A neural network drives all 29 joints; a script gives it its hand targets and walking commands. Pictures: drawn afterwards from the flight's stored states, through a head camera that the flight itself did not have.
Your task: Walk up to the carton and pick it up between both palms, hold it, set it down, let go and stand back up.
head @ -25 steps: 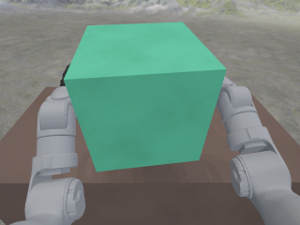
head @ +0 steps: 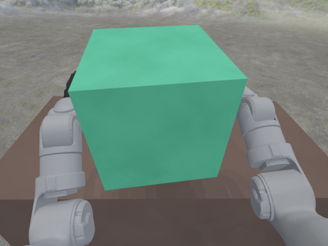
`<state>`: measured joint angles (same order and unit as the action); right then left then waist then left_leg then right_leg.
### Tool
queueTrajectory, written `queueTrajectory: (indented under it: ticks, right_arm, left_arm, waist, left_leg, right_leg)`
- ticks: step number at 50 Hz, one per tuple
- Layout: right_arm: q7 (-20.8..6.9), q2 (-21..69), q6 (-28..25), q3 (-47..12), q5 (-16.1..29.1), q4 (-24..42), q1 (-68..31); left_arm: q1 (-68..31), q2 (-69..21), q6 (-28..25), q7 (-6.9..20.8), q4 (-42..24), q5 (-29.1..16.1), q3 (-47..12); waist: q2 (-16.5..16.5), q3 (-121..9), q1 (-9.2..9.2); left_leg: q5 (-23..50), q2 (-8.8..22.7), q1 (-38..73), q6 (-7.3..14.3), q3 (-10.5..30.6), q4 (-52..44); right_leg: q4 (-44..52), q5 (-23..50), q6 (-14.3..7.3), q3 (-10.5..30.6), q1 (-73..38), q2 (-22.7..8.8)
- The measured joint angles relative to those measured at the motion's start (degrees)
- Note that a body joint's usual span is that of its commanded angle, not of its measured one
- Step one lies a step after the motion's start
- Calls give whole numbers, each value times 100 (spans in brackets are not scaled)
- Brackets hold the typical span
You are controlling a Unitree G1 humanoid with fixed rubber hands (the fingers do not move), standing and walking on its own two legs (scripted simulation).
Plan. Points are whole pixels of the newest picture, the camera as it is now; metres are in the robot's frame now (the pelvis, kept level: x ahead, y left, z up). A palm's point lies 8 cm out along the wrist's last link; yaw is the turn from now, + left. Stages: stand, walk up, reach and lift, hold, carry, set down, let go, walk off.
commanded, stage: hold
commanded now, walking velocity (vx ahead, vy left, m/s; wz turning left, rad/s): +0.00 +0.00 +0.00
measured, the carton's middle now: (154, 102) +0.38 +0.00 +0.23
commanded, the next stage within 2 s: none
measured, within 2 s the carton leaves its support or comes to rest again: neither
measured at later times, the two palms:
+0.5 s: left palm (77, 102) +0.36 +0.17 +0.24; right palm (231, 88) +0.37 -0.18 +0.27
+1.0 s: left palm (75, 103) +0.36 +0.18 +0.24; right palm (228, 90) +0.38 -0.17 +0.26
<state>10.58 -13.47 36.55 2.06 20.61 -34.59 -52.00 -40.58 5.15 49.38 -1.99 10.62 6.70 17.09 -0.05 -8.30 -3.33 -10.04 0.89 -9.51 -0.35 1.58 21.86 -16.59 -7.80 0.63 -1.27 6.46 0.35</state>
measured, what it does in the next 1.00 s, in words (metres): stands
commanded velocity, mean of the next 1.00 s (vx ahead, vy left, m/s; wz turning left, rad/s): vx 0.00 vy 0.00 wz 0.00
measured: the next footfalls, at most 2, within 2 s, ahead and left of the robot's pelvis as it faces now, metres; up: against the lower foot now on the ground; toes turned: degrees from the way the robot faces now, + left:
none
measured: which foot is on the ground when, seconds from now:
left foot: down 0.00-1.00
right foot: down 0.00-1.00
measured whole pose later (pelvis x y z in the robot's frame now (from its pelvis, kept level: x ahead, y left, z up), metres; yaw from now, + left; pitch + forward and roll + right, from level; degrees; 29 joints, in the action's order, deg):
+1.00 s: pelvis +0.00 +0.00 +0.00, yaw +0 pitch -2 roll -1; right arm 10.9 -13.8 36.4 1.1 21.4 -34.3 -51.3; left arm -40.3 5.4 49.4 -2.3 10.8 6.3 16.6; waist -0.4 -8.2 -3.6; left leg -10.5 1.0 -9.3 -0.4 1.8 22.1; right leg -16.1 -7.9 0.6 -1.4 5.8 0.6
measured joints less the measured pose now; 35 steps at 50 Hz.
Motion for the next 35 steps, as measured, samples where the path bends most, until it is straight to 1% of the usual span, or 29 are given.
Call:
queueTrajectory:
  ticks: [6, 18, 29, 35]
  right_arm:
    - [-34, -53, -43, -50, -19, -150, -100]
    - [-95, -58, -114, -8, -105, -552, -300]
    - [-57, -104, -139, -99, 15, -445, -223]
    - [-17, -124, -114, -180, 59, -263, -136]
  left_arm:
    - [-112, 8, -47, 3, 162, 19, 10]
    - [-295, 90, -161, -23, 588, -30, -40]
    - [-239, 85, -173, -80, 509, -81, -78]
    - [-182, 79, -141, -85, 367, -108, -64]
  waist:
    - [-14, -14, 33]
    - [-60, -71, 14]
    - [-27, -61, -7]
    - [-8, -30, -3]
  left_leg:
    - [33, 0, 9, 8, -21, -26]
    - [43, 16, -71, -6, -16, -1]
    - [6, 32, -101, -16, 5, 26]
    - [-9, 34, -68, -17, 9, 14]
  right_leg:
    - [5, 30, 3, 23, 10, -1]
    - [-20, 40, -16, 21, 89, 17]
    - [3, 26, -17, 5, 90, 35]
    - [36, 19, -15, 3, 47, 38]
